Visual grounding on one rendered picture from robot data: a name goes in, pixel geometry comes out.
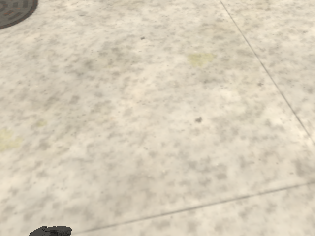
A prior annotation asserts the left robot hand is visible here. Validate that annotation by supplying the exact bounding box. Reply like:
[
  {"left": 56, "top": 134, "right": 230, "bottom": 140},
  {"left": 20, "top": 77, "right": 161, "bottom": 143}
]
[{"left": 29, "top": 225, "right": 72, "bottom": 236}]

